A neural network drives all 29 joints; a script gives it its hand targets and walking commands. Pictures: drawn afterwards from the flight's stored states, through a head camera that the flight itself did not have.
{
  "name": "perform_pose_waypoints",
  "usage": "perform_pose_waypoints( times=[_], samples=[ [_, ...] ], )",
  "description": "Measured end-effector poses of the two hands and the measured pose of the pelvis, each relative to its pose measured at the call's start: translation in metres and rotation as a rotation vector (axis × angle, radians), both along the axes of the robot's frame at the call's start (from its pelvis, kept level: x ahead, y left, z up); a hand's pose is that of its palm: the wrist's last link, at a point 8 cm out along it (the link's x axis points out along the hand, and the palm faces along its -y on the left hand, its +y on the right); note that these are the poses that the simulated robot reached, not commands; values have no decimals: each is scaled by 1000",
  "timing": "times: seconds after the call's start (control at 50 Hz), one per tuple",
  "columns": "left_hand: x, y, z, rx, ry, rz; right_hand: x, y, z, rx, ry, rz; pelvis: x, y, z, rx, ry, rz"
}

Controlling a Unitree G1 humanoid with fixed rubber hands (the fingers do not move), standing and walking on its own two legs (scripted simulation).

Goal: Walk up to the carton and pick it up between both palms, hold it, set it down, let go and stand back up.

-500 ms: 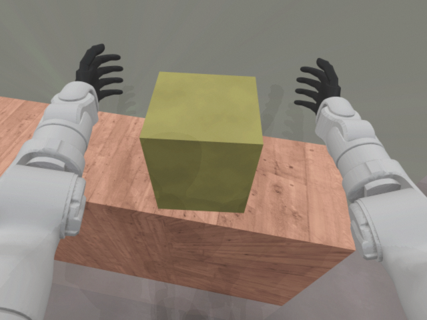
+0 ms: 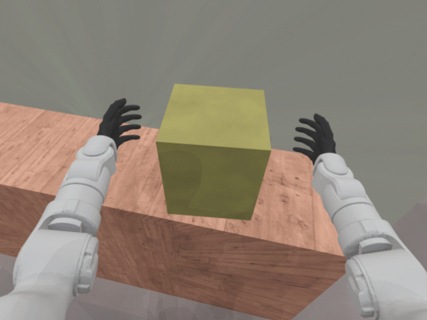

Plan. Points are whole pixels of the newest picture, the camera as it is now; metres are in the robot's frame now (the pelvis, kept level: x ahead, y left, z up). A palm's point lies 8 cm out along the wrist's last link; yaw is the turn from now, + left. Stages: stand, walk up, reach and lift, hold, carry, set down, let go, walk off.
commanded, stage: set down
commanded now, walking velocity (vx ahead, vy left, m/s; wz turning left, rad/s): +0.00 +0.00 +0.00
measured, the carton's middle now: (213, 154) +0.48 +0.00 +0.02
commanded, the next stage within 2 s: none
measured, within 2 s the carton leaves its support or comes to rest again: neither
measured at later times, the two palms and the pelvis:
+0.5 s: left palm (98, 192) +0.34 +0.23 +0.06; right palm (317, 197) +0.33 -0.20 +0.06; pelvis +0.02 +0.00 +0.00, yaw +0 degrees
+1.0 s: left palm (89, 239) +0.27 +0.24 +0.01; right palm (317, 238) +0.27 -0.20 +0.01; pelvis +0.02 +0.00 +0.00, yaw +0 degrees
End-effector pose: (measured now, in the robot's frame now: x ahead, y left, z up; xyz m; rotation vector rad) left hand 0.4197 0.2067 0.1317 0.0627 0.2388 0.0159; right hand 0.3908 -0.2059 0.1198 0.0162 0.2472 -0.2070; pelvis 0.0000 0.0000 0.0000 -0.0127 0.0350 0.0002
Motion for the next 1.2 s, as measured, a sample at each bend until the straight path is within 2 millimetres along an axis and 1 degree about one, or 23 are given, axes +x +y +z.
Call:
perform_pose_waypoints(
  times=[0.2, 0.4, 0.48, 0.6, 0.72, 0.84, 0.94, 1.08, 1.2],
  samples=[
    [-29, 12, -32, -10, 8, 14, -21, 8, -28, 21, -18, 11, 6, 1, 1, -3, -45, 1],
    [-59, 18, -58, -16, 18, 16, -46, 14, -42, 14, -32, 30, 12, 0, 2, -1, -69, 4],
    [-74, 20, -66, -10, 12, 18, -59, 11, -53, 16, -22, 28, 16, 1, 2, -2, -75, 7],
    [-96, 23, -85, -13, 37, 26, -80, 4, -71, 10, -4, 11, 19, 1, 2, 0, -76, 9],
    [-112, 24, -93, -10, 12, 22, -96, 5, -80, 12, -11, 23, 21, 1, 1, 1, -69, 8],
    [-129, 29, -109, -11, 39, 32, -109, 9, -94, 15, 15, 34, 23, 0, 1, 3, -69, 5],
    [-142, 32, -116, -6, 35, 37, -117, 12, -102, 10, 25, 35, 24, 1, 0, 3, -68, 8],
    [-157, 30, -133, 3, 98, 28, -128, 9, -119, -8, 72, 37, 25, 3, 0, 2, -78, 6],
    [-167, 29, -143, 13, 149, 38, -139, 3, -131, -22, 121, 42, 27, 2, 0, 2, -86, 4]
  ],
)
